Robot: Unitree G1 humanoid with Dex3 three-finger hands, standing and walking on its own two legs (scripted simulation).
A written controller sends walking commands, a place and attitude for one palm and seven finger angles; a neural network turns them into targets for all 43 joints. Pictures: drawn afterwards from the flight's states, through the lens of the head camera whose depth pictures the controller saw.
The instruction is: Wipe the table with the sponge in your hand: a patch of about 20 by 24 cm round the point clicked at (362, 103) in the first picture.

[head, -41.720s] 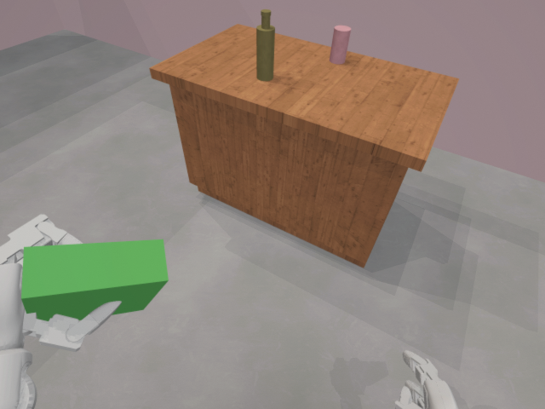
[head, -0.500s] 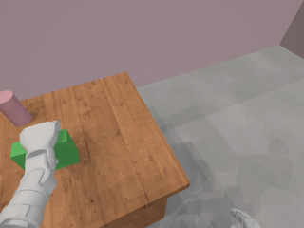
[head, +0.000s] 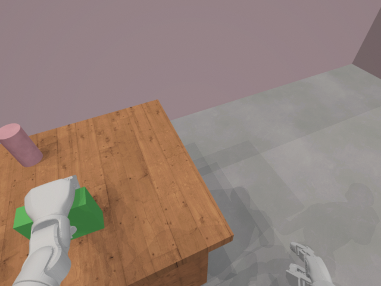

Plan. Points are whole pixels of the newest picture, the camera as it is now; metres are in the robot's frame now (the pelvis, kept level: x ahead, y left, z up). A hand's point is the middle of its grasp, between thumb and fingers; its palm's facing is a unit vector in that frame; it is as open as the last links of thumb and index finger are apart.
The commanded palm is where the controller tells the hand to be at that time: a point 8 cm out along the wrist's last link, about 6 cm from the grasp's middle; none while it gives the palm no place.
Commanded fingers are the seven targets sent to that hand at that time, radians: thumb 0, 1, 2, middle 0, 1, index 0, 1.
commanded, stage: wipe back along the first lane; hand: left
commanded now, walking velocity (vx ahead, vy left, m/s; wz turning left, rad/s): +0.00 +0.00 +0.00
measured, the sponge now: (68, 222) +0.24 +0.33 -0.03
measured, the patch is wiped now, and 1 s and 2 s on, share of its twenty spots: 1.00 1.00 1.00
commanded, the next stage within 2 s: lift the sponge slowly off the table in 0.68 s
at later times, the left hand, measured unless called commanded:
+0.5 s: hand (66, 231) +0.21 +0.29 +0.01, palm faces -0.02 -0.05 -1.00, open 9.0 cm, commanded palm +0.17 +0.27 +0.04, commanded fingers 0.00 0.10 1.30 -1.20 -1.60 -1.20 -1.60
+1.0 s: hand (67, 237) +0.20 +0.28 +0.01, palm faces -0.04 -0.07 -1.00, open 8.9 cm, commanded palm +0.16 +0.26 +0.05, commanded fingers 0.00 0.10 1.30 -1.20 -1.60 -1.20 -1.60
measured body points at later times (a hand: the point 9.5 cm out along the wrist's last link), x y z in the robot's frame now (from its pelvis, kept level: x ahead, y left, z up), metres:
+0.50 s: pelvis +0.00 +0.00 +0.00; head +0.00 -0.03 +0.45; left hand +0.21 +0.29 +0.07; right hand +0.22 -0.22 -0.09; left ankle -0.03 +0.09 -0.73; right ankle -0.02 -0.11 -0.73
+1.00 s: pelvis +0.00 +0.00 +0.00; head -0.01 -0.04 +0.45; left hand +0.20 +0.28 +0.07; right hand +0.23 -0.22 -0.09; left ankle -0.03 +0.09 -0.73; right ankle -0.02 -0.11 -0.73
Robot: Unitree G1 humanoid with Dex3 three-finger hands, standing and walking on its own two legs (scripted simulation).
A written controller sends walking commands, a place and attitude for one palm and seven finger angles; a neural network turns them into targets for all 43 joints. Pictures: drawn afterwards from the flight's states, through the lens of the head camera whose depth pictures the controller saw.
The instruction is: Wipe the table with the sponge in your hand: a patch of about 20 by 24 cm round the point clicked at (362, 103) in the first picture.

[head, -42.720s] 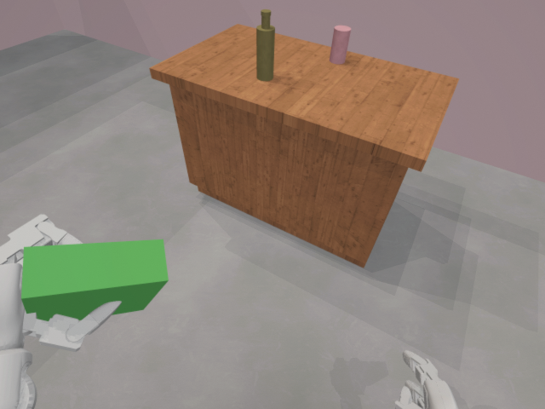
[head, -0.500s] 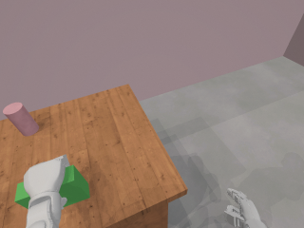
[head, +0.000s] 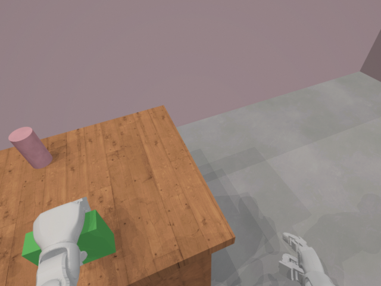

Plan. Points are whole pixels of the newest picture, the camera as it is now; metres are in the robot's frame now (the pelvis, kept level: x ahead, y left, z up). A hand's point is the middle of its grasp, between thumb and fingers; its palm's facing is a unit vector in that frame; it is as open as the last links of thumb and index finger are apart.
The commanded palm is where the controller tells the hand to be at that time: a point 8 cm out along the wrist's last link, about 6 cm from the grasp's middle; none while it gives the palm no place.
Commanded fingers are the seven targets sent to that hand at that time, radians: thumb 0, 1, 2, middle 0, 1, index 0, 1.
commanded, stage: lift the sponge slowly off the table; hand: left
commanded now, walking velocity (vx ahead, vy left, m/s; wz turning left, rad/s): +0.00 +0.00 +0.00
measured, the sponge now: (78, 247) +0.19 +0.29 -0.03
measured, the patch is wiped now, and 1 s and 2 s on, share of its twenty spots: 1.00 1.00 1.00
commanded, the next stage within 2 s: bring the sponge back beside the body in 1.88 s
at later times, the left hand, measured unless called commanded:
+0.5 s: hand (71, 240) +0.18 +0.28 +0.02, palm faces -0.04 -0.14 -0.99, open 8.9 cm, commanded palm +0.16 +0.27 +0.09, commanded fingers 0.00 0.10 1.30 -1.20 -1.60 -1.20 -1.60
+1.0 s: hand (68, 234) +0.19 +0.27 +0.06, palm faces +0.00 -0.15 -0.99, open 9.0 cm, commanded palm +0.15 +0.27 +0.12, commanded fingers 0.00 0.10 1.30 -1.20 -1.60 -1.20 -1.60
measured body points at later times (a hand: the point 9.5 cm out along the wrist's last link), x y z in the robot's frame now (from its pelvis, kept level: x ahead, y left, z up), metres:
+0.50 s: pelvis +0.00 +0.00 +0.01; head -0.01 -0.03 +0.45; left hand +0.18 +0.28 +0.08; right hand +0.24 -0.21 -0.08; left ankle -0.03 +0.10 -0.73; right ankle -0.01 -0.11 -0.73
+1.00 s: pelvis -0.01 +0.00 +0.01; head -0.03 -0.04 +0.46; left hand +0.18 +0.27 +0.11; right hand +0.24 -0.20 -0.07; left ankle -0.03 +0.10 -0.73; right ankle -0.01 -0.11 -0.73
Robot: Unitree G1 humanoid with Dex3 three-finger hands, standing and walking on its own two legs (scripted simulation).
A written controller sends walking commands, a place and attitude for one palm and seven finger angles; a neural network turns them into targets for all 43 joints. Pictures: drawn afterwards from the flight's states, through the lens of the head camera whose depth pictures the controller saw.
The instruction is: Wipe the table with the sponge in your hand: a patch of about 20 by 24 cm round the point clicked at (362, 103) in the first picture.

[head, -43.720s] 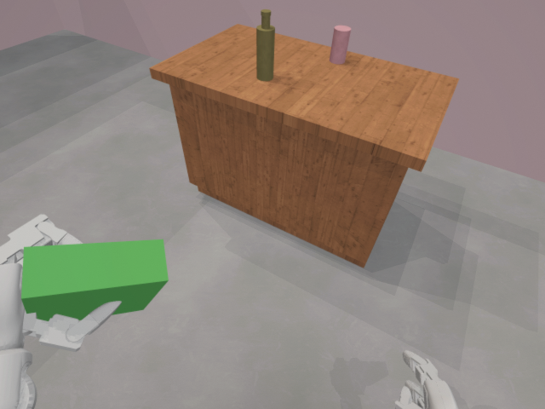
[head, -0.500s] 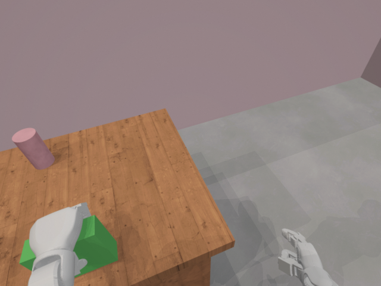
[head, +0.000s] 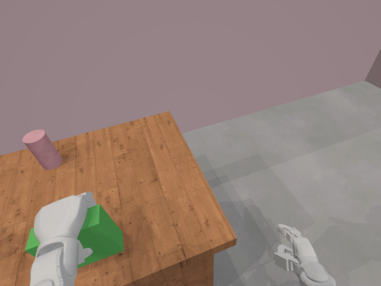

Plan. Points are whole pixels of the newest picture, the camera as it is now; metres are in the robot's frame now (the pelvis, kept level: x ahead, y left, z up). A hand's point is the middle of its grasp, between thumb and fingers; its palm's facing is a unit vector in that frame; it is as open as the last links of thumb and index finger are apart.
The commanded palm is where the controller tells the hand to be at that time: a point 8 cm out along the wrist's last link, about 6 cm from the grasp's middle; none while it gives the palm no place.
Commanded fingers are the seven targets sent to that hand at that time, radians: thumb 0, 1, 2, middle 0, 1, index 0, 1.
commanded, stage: lift the sponge slowly off the table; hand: left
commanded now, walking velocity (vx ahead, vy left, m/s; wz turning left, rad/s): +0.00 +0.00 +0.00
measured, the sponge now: (84, 244) +0.18 +0.27 +0.00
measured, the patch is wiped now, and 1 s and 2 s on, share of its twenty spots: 1.00 1.00 1.00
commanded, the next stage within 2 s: bring the sponge back beside the body in 0.88 s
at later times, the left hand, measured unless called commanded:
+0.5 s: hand (65, 225) +0.18 +0.28 +0.08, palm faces +0.03 -0.13 -0.99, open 9.0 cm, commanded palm +0.16 +0.28 +0.15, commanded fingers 0.00 0.10 1.30 -1.20 -1.60 -1.20 -1.60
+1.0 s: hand (57, 218) +0.18 +0.29 +0.10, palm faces +0.04 -0.12 -0.99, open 9.0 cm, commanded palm +0.15 +0.28 +0.17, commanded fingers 0.00 0.10 1.30 -1.20 -1.60 -1.20 -1.60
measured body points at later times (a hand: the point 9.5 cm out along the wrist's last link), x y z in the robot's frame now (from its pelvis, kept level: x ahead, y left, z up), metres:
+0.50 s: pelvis +0.00 -0.01 +0.00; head -0.03 -0.05 +0.45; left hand +0.18 +0.28 +0.13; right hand +0.25 -0.21 -0.07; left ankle -0.02 +0.10 -0.74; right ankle -0.01 -0.10 -0.74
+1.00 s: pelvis -0.01 -0.01 +0.00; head -0.03 -0.05 +0.45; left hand +0.18 +0.29 +0.15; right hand +0.24 -0.20 -0.07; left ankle -0.02 +0.10 -0.74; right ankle -0.01 -0.10 -0.74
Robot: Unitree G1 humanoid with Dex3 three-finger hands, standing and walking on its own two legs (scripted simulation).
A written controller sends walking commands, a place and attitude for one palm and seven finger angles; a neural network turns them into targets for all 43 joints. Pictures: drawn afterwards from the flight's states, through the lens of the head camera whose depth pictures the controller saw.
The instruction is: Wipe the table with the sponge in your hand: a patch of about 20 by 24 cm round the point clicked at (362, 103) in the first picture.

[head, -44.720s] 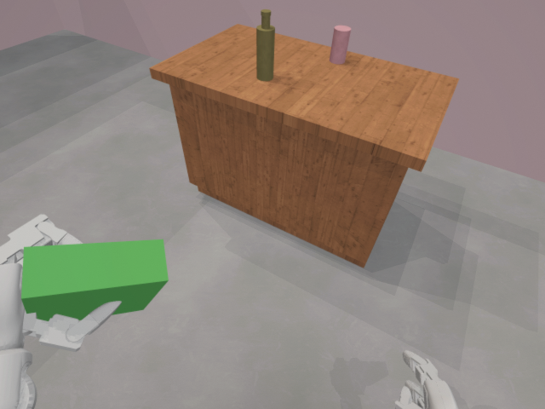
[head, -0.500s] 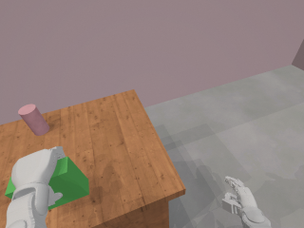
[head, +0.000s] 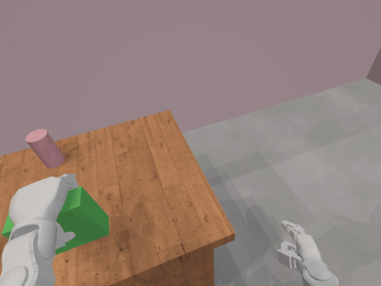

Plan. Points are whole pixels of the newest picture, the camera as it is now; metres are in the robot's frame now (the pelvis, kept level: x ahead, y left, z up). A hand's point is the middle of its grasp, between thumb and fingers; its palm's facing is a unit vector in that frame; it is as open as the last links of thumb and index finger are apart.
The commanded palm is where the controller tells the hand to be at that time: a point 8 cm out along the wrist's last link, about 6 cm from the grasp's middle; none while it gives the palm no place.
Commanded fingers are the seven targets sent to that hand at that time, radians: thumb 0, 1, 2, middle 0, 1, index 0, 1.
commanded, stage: bring the sponge back beside the body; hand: left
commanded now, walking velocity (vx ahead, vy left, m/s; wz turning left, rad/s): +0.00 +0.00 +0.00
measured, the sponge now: (68, 228) +0.19 +0.30 +0.05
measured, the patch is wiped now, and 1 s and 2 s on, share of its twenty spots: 1.00 1.00 1.00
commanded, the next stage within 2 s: step back with the hand held close in 1.56 s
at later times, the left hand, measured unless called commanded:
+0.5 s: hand (62, 212) +0.20 +0.28 +0.10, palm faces +0.07 -0.13 -0.99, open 9.0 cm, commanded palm +0.16 +0.28 +0.17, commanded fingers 0.00 0.10 1.30 -1.20 -1.60 -1.20 -1.60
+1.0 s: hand (63, 216) +0.19 +0.28 +0.10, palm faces +0.07 -0.12 -0.99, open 9.0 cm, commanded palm +0.15 +0.27 +0.17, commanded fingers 0.00 0.10 1.30 -1.20 -1.60 -1.20 -1.60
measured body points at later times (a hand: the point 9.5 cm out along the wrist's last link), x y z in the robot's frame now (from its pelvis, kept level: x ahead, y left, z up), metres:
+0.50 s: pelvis +0.00 +0.00 +0.00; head -0.03 -0.04 +0.45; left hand +0.19 +0.29 +0.15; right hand +0.27 -0.19 -0.07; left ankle -0.01 +0.11 -0.74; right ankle +0.00 -0.10 -0.74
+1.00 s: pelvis +0.00 -0.01 +0.00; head -0.03 -0.05 +0.45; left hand +0.18 +0.28 +0.16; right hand +0.26 -0.20 -0.08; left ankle -0.01 +0.11 -0.74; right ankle +0.00 -0.10 -0.74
